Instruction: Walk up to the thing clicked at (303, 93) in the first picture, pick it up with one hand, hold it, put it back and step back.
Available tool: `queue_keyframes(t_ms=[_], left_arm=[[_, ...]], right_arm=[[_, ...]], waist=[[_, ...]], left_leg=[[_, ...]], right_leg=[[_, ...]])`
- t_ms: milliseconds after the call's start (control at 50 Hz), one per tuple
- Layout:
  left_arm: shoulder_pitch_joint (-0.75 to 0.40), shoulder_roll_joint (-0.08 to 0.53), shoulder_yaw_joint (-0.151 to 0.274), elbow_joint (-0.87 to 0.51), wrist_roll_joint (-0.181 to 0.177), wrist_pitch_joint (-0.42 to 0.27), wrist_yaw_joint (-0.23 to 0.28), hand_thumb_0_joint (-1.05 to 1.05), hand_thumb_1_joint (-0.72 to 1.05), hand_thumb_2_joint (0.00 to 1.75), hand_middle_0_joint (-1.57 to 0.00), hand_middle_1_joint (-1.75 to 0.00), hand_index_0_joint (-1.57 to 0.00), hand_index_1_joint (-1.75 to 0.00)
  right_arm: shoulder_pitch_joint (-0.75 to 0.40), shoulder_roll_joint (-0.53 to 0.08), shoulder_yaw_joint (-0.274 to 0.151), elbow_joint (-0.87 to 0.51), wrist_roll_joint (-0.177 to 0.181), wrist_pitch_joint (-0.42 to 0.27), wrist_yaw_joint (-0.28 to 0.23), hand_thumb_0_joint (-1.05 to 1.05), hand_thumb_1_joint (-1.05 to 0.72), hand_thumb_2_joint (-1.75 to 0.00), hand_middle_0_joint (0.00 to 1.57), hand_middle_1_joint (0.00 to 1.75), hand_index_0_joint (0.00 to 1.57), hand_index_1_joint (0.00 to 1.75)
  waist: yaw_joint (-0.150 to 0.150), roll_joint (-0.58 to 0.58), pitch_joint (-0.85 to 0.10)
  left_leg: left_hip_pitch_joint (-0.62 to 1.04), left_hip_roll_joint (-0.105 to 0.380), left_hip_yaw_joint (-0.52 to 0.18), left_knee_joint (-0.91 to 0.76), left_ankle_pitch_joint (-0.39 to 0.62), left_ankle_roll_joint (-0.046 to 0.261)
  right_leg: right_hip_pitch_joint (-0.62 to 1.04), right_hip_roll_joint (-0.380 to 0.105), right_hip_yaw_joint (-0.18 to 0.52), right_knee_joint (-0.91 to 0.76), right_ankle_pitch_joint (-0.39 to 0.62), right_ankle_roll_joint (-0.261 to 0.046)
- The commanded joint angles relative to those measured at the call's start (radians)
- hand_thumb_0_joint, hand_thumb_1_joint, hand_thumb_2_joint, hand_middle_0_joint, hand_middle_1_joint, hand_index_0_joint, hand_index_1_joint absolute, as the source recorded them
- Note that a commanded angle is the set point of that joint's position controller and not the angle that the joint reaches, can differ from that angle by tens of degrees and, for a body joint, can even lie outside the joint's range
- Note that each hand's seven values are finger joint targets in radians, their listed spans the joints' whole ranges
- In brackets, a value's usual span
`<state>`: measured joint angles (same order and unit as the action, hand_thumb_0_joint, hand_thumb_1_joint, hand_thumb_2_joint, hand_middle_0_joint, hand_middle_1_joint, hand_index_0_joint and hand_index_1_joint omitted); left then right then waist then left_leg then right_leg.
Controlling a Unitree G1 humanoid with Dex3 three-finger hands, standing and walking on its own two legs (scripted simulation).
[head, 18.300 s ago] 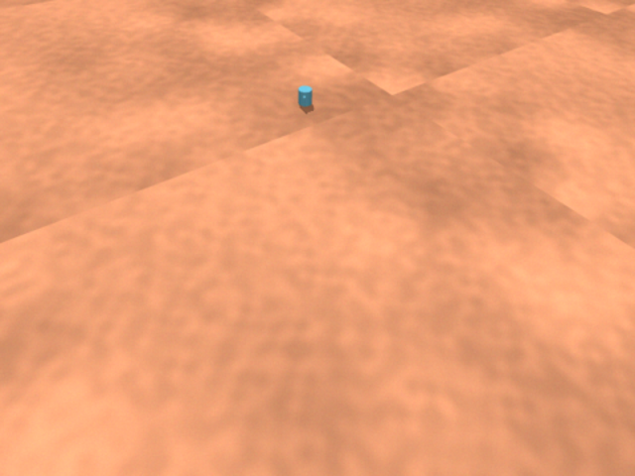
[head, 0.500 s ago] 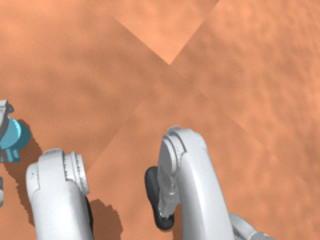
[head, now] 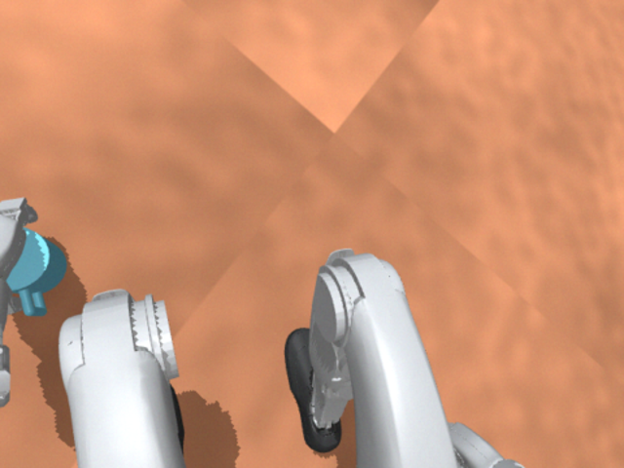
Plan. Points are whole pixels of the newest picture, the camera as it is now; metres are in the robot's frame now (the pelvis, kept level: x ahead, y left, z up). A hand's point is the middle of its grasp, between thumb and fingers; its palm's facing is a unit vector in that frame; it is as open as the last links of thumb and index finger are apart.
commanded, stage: close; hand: left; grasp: from above
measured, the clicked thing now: (26, 274) +0.36 +0.29 -0.25
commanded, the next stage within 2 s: settle in 1.30 s
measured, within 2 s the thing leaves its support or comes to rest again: leaves its support in 1.82 s
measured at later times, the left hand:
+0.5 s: hand (0, 268) +0.37 +0.31 -0.22, palm faces -0.47 -0.12 -0.87, open 12.6 cm
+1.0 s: hand (0, 269) +0.37 +0.31 -0.22, palm faces -0.46 -0.13 -0.88, open 12.2 cm
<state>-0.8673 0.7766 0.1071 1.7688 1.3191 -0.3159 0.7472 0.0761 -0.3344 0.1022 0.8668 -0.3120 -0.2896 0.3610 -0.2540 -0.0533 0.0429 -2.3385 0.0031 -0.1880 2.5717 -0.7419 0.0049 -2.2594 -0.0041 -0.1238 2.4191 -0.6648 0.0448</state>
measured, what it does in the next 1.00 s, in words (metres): stands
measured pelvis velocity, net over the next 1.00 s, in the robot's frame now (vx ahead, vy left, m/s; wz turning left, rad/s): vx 0.00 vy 0.00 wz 0.00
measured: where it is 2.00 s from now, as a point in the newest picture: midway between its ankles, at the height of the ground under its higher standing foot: (245, 438)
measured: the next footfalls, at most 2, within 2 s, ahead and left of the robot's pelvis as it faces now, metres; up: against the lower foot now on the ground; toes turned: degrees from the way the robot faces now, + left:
none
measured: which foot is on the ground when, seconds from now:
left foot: down 0.00-1.00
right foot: down 0.00-1.00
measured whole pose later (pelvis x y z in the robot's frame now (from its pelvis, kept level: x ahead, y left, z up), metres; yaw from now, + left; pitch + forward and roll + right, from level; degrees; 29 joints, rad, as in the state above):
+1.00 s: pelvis +0.00 +0.00 +0.00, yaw +0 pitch +29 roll -11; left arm -0.87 0.77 0.11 1.77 1.33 -0.32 0.75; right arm 0.08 -0.34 0.10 0.87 -0.32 -0.28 0.36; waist -0.25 -0.04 0.04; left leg -2.34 0.00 -0.18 2.57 -0.74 0.00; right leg -2.26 0.00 -0.12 2.42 -0.67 0.05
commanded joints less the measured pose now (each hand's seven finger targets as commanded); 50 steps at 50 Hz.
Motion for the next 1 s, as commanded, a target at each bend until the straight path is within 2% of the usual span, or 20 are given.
queue_keyframes(t_ms=[0,20,80,120,140,180,240,300,340,420,500,580,600,620,700,760,800,840,900,980], left_arm=[[-0.212,0.162,0.006,-0.088,0.0,0.016,0.033,0.0,0.17,0.75,-0.58,-0.76,-0.59,-0.75],[-0.228,0.156,-0.003,-0.098,-0.003,0.014,0.034,0.0,0.17,0.74,-0.58,-0.76,-0.59,-0.75],[-0.224,0.155,0.011,-0.075,-0.003,0.016,0.044,0.0,0.17,0.72,-0.58,-0.75,-0.59,-0.74],[-0.22,0.152,-0.001,-0.067,-0.006,0.019,0.039,0.0,0.19,0.74,-0.59,-0.78,-0.6,-0.77],[-0.241,0.156,0.0,-0.088,-0.007,0.017,0.04,0.0,0.11,0.75,-0.56,-0.84,-0.58,-0.82],[-0.232,0.171,0.009,-0.09,-0.009,0.021,0.04,0.0,0.08,0.77,-0.53,-0.87,-0.55,-0.85],[-0.229,0.174,0.012,-0.105,-0.013,0.023,0.039,0.0,-0.05,0.64,-0.4,-0.77,-0.42,-0.75],[-0.241,0.152,0.006,-0.105,-0.023,0.027,0.031,0.0,-0.1,0.66,-0.37,-0.77,-0.38,-0.75],[-0.246,0.165,0.015,-0.107,-0.03,0.026,0.025,0.0,-0.11,0.68,-0.36,-0.77,-0.38,-0.76],[-0.237,0.173,0.029,-0.087,-0.04,0.017,0.02,0.0,-0.11,0.69,-0.37,-0.76,-0.38,-0.75],[-0.24,0.172,0.016,-0.105,-0.047,0.009,0.005,0.0,-0.08,0.66,-0.39,-0.76,-0.4,-0.75],[-0.222,0.16,0.016,-0.104,-0.038,-0.001,0.007,0.0,-0.06,0.65,-0.4,-0.74,-0.42,-0.73],[-0.235,0.162,0.014,-0.099,-0.034,-0.003,0.008,0.0,-0.06,0.65,-0.4,-0.75,-0.42,-0.73],[-0.222,0.155,0.011,-0.104,-0.036,-0.005,0.01,0.0,-0.05,0.65,-0.41,-0.74,-0.42,-0.72],[-0.225,0.178,0.02,-0.105,-0.023,-0.004,0.022,0.0,-0.03,0.62,-0.42,-0.7,-0.44,-0.69],[-0.223,0.165,0.007,-0.098,-0.015,0.0,0.019,0.0,-0.02,0.61,-0.43,-0.71,-0.45,-0.69],[-0.223,0.169,0.016,-0.105,-0.01,0.001,0.03,0.0,-0.03,0.63,-0.43,-0.7,-0.44,-0.69],[-0.219,0.14,-0.004,-0.098,-0.012,0.002,0.033,0.0,0.0,0.62,-0.44,-0.71,-0.45,-0.69],[-0.228,0.173,0.02,-0.105,-0.008,0.007,0.039,0.0,0.02,0.61,-0.47,-0.67,-0.48,-0.66],[-0.226,0.153,0.006,-0.093,-0.013,0.016,0.042,0.0,0.05,0.61,-0.49,-0.68,-0.5,-0.67]], right_arm=[[0.168,-0.298,-0.085,-0.004,0.011,-0.003,-0.007,0.0,-0.89,-0.9,0.2,0.3,0.2,0.3],[0.163,-0.301,-0.085,0.002,0.01,-0.004,-0.005,0.0,-0.89,-0.9,0.2,0.3,0.2,0.3],[0.174,-0.3,-0.084,0.007,0.001,-0.001,-0.001,0.0,-0.89,-0.9,0.2,0.3,0.2,0.3],[0.158,-0.299,-0.083,-0.003,0.001,-0.005,-0.001,0.0,-0.89,-0.9,0.2,0.3,0.2,0.3],[0.168,-0.301,-0.084,0.002,0.005,-0.004,-0.003,0.0,-0.91,-0.9,0.2,0.3,0.2,0.3],[0.163,-0.303,-0.083,0.004,0.004,-0.005,-0.003,0.0,-0.91,-0.9,0.2,0.3,0.2,0.3],[0.174,-0.298,-0.09,0.006,0.008,-0.002,-0.003,0.0,-0.89,-0.9,0.2,0.3,0.2,0.3],[0.175,-0.295,-0.09,0.0,0.011,-0.007,0.0,0.0,-0.89,-0.9,0.2,0.3,0.2,0.3],[0.184,-0.304,-0.087,-0.001,0.013,-0.006,-0.002,0.0,-0.89,-0.9,0.2,0.3,0.2,0.3],[0.19,-0.303,-0.086,0.006,0.016,-0.002,-0.006,0.0,-0.89,-0.9,0.2,0.3,0.2,0.3],[0.178,-0.301,-0.08,-0.004,0.01,-0.006,-0.008,0.0,-0.89,-0.9,0.2,0.3,0.2,0.3],[0.18,-0.296,-0.085,-0.001,0.012,-0.005,-0.01,0.0,-0.89,-0.9,0.2,0.3,0.2,0.3],[0.186,-0.302,-0.077,-0.005,0.006,-0.005,-0.008,0.0,-0.89,-0.9,0.2,0.3,0.2,0.3],[0.18,-0.298,-0.082,0.004,0.008,-0.001,-0.011,0.0,-0.89,-0.9,0.2,0.3,0.2,0.3],[0.172,-0.303,-0.086,0.006,0.006,0.004,-0.017,0.0,-0.89,-0.9,0.2,0.3,0.2,0.3],[0.169,-0.295,-0.084,-0.002,0.006,0.001,-0.016,0.0,-0.89,-0.9,0.2,0.3,0.2,0.3],[0.172,-0.297,-0.085,0.006,0.004,0.009,-0.018,0.0,-0.89,-0.9,0.2,0.3,0.2,0.3],[0.171,-0.295,-0.086,0.004,-0.002,0.004,-0.013,0.0,-0.88,-0.9,0.2,0.3,0.2,0.3],[0.183,-0.299,-0.088,0.009,0.001,0.01,-0.013,0.0,-0.89,-0.9,0.2,0.3,0.2,0.3],[0.171,-0.295,-0.091,0.008,0.002,0.006,-0.011,0.0,-0.89,-0.9,0.2,0.3,0.2,0.3]], waist=[[-0.062,0.268,-0.528],[-0.063,0.276,-0.531],[-0.066,0.261,-0.513],[-0.069,0.271,-0.506],[-0.07,0.273,-0.51],[-0.059,0.273,-0.524],[-0.058,0.267,-0.551],[-0.063,0.266,-0.547],[-0.07,0.254,-0.562],[-0.065,0.248,-0.549],[-0.061,0.251,-0.538],[-0.056,0.264,-0.551],[-0.068,0.27,-0.544],[-0.06,0.265,-0.559],[-0.057,0.259,-0.522],[-0.056,0.267,-0.516],[-0.055,0.267,-0.53],[-0.064,0.258,-0.535],[-0.059,0.262,-0.541],[-0.06,0.263,-0.525]], left_leg=[[0.411,-0.015,0.078,-0.278,0.15,0.026],[0.411,-0.014,0.075,-0.274,0.153,0.027],[0.407,-0.014,0.069,-0.283,0.15,0.028],[0.403,-0.014,0.076,-0.287,0.126,0.029],[0.404,-0.016,0.078,-0.283,0.129,0.029],[0.405,-0.018,0.08,-0.284,0.125,0.03],[0.396,-0.019,0.091,-0.276,0.145,0.027],[0.398,-0.018,0.083,-0.265,0.147,0.031],[0.406,-0.02,0.085,-0.257,0.173,0.03],[0.383,-0.022,0.093,-0.266,0.153,0.03],[0.381,-0.021,0.091,-0.262,0.125,0.033],[0.405,-0.019,0.08,-0.27,0.145,0.029],[0.403,-0.022,0.082,-0.265,0.148,0.031],[0.408,-0.019,0.083,-0.271,0.156,0.029],[0.378,-0.022,0.087,-0.281,0.109,0.032],[0.392,-0.019,0.087,-0.277,0.109,0.031],[0.385,-0.021,0.085,-0.279,0.126,0.03],[0.389,-0.019,0.085,-0.267,0.139,0.033],[0.398,-0.022,0.087,-0.274,0.147,0.032],[0.388,-0.019,0.083,-0.285,0.119,0.032]], right_leg=[[0.255,0.048,-0.104,-0.212,0.146,-0.052],[0.251,0.049,-0.103,-0.206,0.149,-0.051],[0.242,0.046,-0.111,-0.209,0.141,-0.048],[0.25,0.047,-0.103,-0.215,0.123,-0.055],[0.253,0.048,-0.103,-0.22,0.122,-0.05],[0.258,0.048,-0.099,-0.223,0.116,-0.053],[0.288,0.047,-0.088,-0.229,0.133,-0.054],[0.267,0.042,-0.092,-0.216,0.139,-0.051],[0.283,0.043,-0.095,-0.217,0.167,-0.049],[0.306,0.046,-0.088,-0.233,0.147,-0.052],[0.288,0.041,-0.087,-0.231,0.11,-0.051],[0.281,0.043,-0.099,-0.216,0.134,-0.051],[0.279,0.042,-0.102,-0.214,0.139,-0.047],[0.292,0.048,-0.099,-0.218,0.146,-0.051],[0.267,0.046,-0.095,-0.234,0.094,-0.055],[0.251,0.046,-0.095,-0.219,0.097,-0.054],[0.259,0.049,-0.098,-0.226,0.113,-0.052],[0.261,0.046,-0.098,-0.219,0.131,-0.053],[0.264,0.045,-0.099,-0.223,0.134,-0.049],[0.255,0.045,-0.095,-0.223,0.114,-0.054]])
